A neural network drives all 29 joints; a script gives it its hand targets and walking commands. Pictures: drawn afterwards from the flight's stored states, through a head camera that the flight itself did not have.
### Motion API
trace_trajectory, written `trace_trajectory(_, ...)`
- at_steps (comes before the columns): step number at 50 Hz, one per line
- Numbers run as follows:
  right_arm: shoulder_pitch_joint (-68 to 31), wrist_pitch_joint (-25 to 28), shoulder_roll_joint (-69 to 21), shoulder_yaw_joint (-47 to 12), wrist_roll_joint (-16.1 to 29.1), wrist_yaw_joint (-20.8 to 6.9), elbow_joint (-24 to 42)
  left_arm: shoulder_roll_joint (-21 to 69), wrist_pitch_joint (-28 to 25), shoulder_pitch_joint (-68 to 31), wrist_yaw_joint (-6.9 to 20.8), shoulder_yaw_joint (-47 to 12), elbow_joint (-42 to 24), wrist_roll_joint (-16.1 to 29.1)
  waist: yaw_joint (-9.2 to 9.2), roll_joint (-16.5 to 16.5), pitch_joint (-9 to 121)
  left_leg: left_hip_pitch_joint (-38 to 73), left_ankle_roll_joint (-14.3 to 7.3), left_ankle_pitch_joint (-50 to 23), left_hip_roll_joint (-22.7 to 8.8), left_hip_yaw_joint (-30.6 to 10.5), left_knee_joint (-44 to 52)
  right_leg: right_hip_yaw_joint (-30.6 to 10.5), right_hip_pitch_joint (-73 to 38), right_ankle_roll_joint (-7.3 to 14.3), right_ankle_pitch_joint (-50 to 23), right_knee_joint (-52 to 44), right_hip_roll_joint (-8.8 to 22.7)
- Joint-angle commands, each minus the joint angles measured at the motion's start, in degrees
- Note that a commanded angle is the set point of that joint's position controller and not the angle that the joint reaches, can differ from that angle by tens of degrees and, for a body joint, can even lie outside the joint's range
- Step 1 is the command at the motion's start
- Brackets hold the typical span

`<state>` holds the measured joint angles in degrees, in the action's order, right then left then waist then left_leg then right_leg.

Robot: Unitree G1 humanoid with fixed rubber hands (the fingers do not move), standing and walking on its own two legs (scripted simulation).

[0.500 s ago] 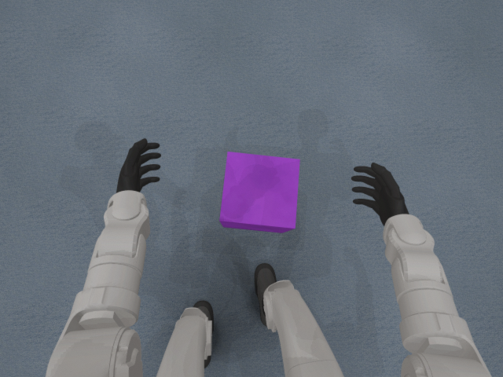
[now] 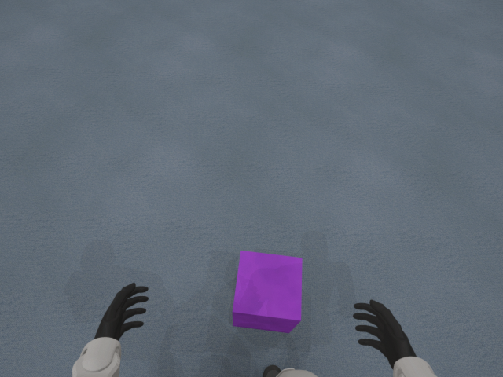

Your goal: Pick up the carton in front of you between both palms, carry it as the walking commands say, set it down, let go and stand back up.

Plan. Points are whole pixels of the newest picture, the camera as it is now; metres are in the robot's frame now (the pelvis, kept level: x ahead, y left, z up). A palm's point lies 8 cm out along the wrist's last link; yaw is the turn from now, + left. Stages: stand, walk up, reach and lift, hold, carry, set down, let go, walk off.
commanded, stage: let go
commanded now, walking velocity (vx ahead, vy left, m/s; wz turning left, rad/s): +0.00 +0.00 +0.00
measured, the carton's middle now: (265, 293) +0.40 -0.10 -0.64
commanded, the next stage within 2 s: stand in 0.54 s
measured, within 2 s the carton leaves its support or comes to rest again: neither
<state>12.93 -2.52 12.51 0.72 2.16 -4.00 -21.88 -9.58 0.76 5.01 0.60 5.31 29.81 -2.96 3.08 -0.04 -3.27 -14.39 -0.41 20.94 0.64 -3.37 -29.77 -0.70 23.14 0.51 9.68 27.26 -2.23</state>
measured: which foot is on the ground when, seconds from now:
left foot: down 0.00-1.00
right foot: down 0.00-1.00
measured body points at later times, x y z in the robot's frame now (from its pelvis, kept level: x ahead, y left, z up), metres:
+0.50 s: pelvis +0.01 +0.02 +0.00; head +0.02 +0.01 +0.45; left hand +0.19 +0.25 -0.07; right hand +0.18 -0.24 -0.07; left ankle -0.06 +0.12 -0.73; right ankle +0.04 -0.11 -0.73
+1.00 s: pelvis +0.01 -0.01 +0.00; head +0.02 -0.04 +0.45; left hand +0.12 +0.27 -0.09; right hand +0.14 -0.29 -0.12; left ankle -0.07 +0.12 -0.73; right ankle +0.04 -0.11 -0.73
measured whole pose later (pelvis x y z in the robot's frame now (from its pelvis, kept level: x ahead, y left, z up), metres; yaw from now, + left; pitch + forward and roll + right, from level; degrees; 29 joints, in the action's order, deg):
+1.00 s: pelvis +0.01 -0.01 +0.00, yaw +1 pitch -2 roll +0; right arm 15.0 -0.2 18.0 3.6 -1.2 1.0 -39.7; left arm -14.9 -0.6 11.8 -2.0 3.8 45.1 -1.7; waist -0.6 3.9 -1.6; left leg -4.9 0.6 22.6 0.9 -4.3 -29.1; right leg 0.2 15.9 1.7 14.6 32.1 -1.9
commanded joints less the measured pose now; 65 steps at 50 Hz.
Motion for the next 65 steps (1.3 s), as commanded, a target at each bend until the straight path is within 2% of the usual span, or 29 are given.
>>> trace_trajectory(1, -0.78, 0.3, 5.79, 2.63, -0.48, 0.15, 4.43, -4.69, -0.08, 1.24, 0.79, 0.01, -7.1, 0.71, -2.2, 4.56, 8.84, -12.01, 0.17, -10.99, -0.57, 0.6, 10.61, -0.36, -29.65, -1.71, -15.27, 0.83, -0.63)
trace_trajectory(9, 0.91, -2.2, 6.73, 4.02, -2.03, 0.59, 2.93, -5.52, 2.55, 4.13, 2.39, -2.67, -10.39, 3.18, -1.83, 2.3, 2.73, -8.34, 0.64, -16.88, -2.11, -0.47, 12.9, 0.15, -31.43, -1.41, -15.19, -0.98, -1.65)
trace_trajectory(14, -0.06, -3.22, 6.78, 4.33, -2.42, 0.3, 2.94, -6.01, 3.7, 4.43, 2.63, -2.68, -10.89, 3.3, -2.03, 2.35, 2.0, -6.96, 1.16, -20.5, -2.21, -0.66, 12.3, 0.28, -30.95, -1.27, -14.8, -0.95, -1.8)
trace_trajectory(15, -3.53, -5.99, 10.04, 5.32, -3.03, 1.72, 4.51, -5.69, 2.38, 6.39, 1.32, -3.16, -6.51, 4.69, -1.51, 1.73, 5.94, -2.18, 2.02, -27.81, -2.14, -0.74, 9.06, 0.63, -27.84, -1.24, -12.17, 0.84, -2.73)
trace_trajectory(16, -1.15, -6.54, 9.35, 4.7, -3.03, 2.22, 3.84, -6.16, 2.12, 6.67, 0.61, -2.65, -7.62, 4.16, -2.05, 3.16, 5.7, -1.3, 2.71, -31.34, -2.15, -1.0, 7.81, 0.47, -26.36, -0.97, -11.69, 0.73, -2.54)
trace_trajectory(20, -0.5, -7.17, 8.67, 3.91, -2.42, 2.99, 3.44, -6.6, 1.97, 6.02, -0.37, -2.79, -7.64, 4.31, -1.99, 4.24, 5.9, -1.0, 2.84, -35.24, -1.99, -1.41, 6.53, -0.22, -23.54, -0.73, -13.88, 0.98, -2.6)
trace_trajectory(23, -0.2, -7.46, 8.61, 3.58, -2.24, 3.31, 3.68, -6.98, 2.28, 6.41, -0.47, -2.43, -6.91, 4.14, -2.36, 3.92, 6.08, -1.86, 2.5, -33.87, -1.57, -0.96, 6.46, -0.56, -23.76, -0.62, -15.35, 0.89, -2.33)
trace_trajectory(27, -0.33, -8.07, 8.49, 3.38, -2.16, 3.64, 4.34, -7.3, 2.84, 6.68, 0.01, -2.3, -6.25, 4.02, -2.81, 2.78, 5.65, -3.75, 1.87, -27.92, -1.0, -0.19, 7.1, -0.77, -25.32, -0.51, -15.02, 0.68, -2.0)
trace_trajectory(28, -2.83, -3.78, 11.26, 4.99, -2.01, 3.49, -3.08, -12.25, 1.88, 7.38, -1.5, 0.93, 3.23, 0.72, -4.67, 6.01, 6.6, -1.15, 1.8, -13.69, -1.08, 1.23, 4.56, -0.34, -18.17, 0.23, -10.79, 2.52, 3.6)
trace_trajectory(29, -1.84, -1.58, 10.99, 4.97, -2.29, 3.4, -3.07, -13.4, 1.12, 7.52, -2.03, 1.06, 3.02, 0.58, -3.84, 5.34, 6.76, -0.09, 1.62, -8.55, -1.51, -0.26, 5.47, -1.36, -15.93, 0.55, -6.39, 2.22, 3.87)
trace_trajectory(30, -1.86, -0.12, 10.27, 4.87, -2.84, 3.25, -4.14, -12.23, 0.48, 6.7, -2.08, 1.11, 3.71, 0.61, -3.9, 4.76, 5.37, -1.02, 1.2, -4.09, -1.99, -1.53, 6.63, -1.56, -13.97, 0.57, -2.36, 1.93, 3.73)
trace_trajectory(32, -2.03, 1.68, 10.47, 4.9, -3.36, 3.16, -5.68, -11.83, -0.6, 5.65, -1.78, 1.17, 4.78, 0.69, -4.01, 3.15, 2.42, -2.23, 0.42, -0.05, -2.56, -2.95, 7.7, -2.21, -11.56, 0.52, 0.94, 1.17, 3.67)
trace_trajectory(36, -1.21, 3.04, 11.17, 5.15, -3.59, 3.4, -8.31, -12.11, -1.83, 4.03, -1.44, 1.03, 6.81, 0.82, -3.35, -0.04, 2.48, 1.0, 0.38, -6.56, -2.71, -2.84, 5.63, -3.34, -10.4, 0.78, -3.49, 0.67, 4.17)
trace_trajectory(41, 0.85, 3.31, 11.57, 5.15, -3.46, 4.41, -11.12, -12.85, -2.22, 4.9, -2.35, 0.8, 9.2, 1.11, -3.1, -1.22, 4.3, 4.01, 0.99, -11.29, -2.57, -2.66, 4.09, -4.57, -11.62, 1.01, -8.22, 0.63, 5.08)
trace_trajectory(51, 2.73, 3.18, 12.02, 4.27, -3.27, 5.53, -15.15, -14.37, -2.1, 5.63, -2.9, 0.51, 12.65, 1.31, -3.46, -0.71, 3.78, 4.23, 1.33, -10.46, -2.61, -3.0, 4.45, -6.25, -13.61, 1.46, -8.07, -1.03, 6.48)
trace_trajectory(65, 3.76, 3.57, 13.45, 3.36, -2.89, 6.28, -18.94, -14.94, -1.85, 4.32, -2.38, 0.08, 15.81, 1.75, -3.72, -0.07, 1.78, 3.31, 0.99, -8.12, -3.5, -3.98, 6.46, -7.07, -14.34, 1.55, -3.27, -3.27, 6.84)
